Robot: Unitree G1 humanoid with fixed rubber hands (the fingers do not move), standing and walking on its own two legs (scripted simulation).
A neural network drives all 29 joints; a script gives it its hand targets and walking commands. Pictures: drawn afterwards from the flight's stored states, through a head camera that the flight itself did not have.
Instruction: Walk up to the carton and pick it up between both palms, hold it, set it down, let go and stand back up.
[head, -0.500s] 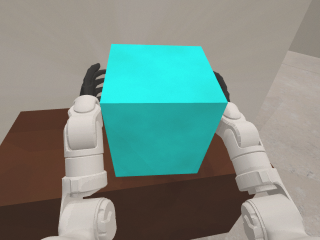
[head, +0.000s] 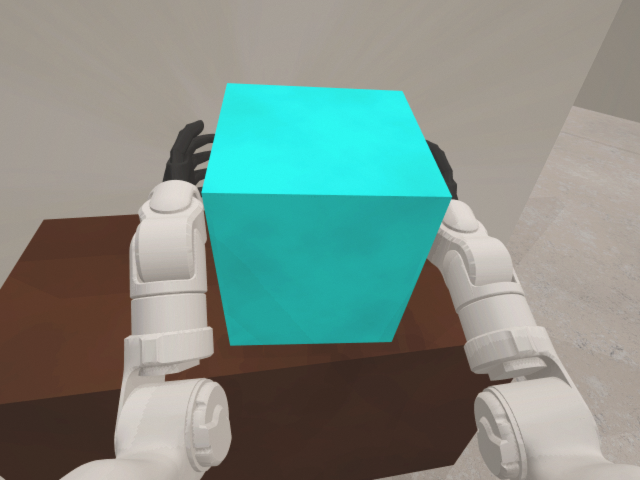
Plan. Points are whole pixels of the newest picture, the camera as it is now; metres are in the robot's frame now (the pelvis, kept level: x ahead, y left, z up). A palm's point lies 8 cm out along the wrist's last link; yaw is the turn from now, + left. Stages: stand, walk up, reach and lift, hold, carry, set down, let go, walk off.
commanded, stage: hold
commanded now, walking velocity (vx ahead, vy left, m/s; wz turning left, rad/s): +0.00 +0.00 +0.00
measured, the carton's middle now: (314, 220) +0.36 +0.01 +0.19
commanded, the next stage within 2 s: none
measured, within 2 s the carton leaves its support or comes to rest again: neither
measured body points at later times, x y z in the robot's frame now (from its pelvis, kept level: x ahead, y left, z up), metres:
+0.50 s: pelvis +0.01 +0.01 +0.00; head -0.05 +0.04 +0.45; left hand +0.39 +0.17 +0.24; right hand +0.38 -0.14 +0.21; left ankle +0.06 +0.11 -0.75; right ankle +0.00 -0.07 -0.75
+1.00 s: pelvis +0.01 +0.00 +0.00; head -0.06 +0.03 +0.44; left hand +0.38 +0.17 +0.24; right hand +0.38 -0.14 +0.22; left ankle +0.06 +0.11 -0.75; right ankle +0.00 -0.07 -0.75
